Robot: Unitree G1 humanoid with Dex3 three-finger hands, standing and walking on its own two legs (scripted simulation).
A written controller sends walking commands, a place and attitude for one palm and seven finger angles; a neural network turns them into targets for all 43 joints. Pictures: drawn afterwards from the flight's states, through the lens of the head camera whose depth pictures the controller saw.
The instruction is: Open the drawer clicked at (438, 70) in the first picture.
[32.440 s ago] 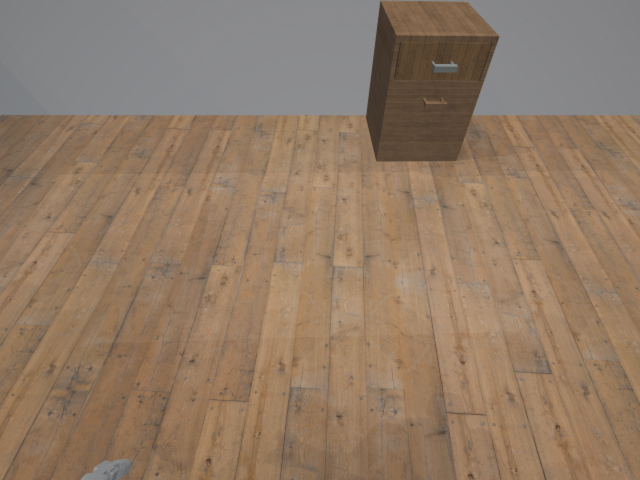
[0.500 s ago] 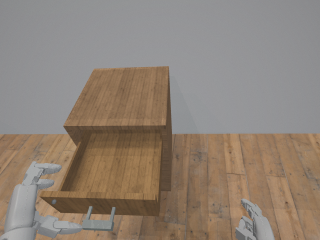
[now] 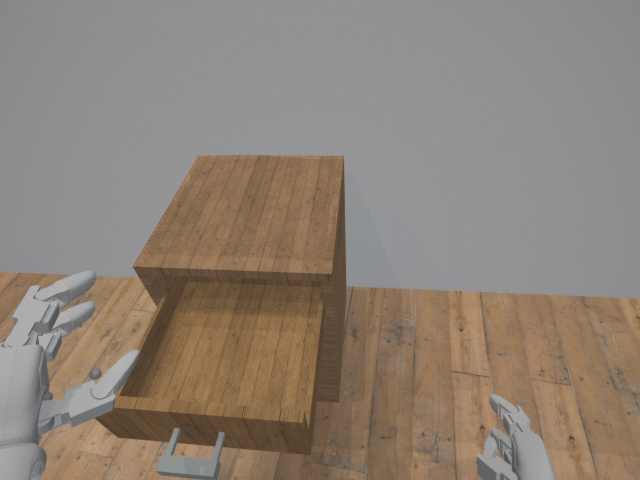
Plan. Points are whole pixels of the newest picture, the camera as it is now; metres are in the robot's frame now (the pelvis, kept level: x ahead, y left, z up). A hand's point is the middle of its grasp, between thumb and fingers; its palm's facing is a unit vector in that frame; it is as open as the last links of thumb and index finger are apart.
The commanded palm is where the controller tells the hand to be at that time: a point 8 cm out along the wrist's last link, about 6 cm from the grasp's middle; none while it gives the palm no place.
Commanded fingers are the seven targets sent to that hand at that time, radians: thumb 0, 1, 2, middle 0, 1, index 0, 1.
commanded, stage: draw the hand back to the body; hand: left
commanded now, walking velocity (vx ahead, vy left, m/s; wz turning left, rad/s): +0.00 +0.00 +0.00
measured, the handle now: (193, 452) +0.22 +0.27 -0.24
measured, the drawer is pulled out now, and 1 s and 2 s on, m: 0.29 0.29 0.29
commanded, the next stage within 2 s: step back with the hand held close in 0.36 s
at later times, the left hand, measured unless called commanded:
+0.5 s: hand (82, 366) +0.17 +0.24 +0.16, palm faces +0.40 -0.82 -0.42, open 7.4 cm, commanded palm +0.12 +0.28 +0.18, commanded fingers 0.00 0.90 0.90 -0.20 -0.30 -0.20 -0.30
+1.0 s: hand (26, 404) +0.14 +0.27 +0.16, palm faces +0.31 -0.80 -0.51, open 7.4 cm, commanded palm +0.07 +0.31 +0.18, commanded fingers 0.00 0.90 0.90 -0.20 -0.30 -0.20 -0.30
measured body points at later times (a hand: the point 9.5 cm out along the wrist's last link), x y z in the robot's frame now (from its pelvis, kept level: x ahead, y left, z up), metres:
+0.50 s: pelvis -0.01 +0.00 +0.00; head -0.03 -0.03 +0.45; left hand +0.14 +0.28 +0.18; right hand +0.18 -0.22 -0.08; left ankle -0.02 +0.14 -0.74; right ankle -0.04 -0.12 -0.74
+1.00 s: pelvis -0.06 +0.03 +0.00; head -0.02 +0.03 +0.45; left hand +0.11 +0.31 +0.18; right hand +0.14 -0.20 -0.08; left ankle -0.02 +0.14 -0.74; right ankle -0.04 -0.12 -0.74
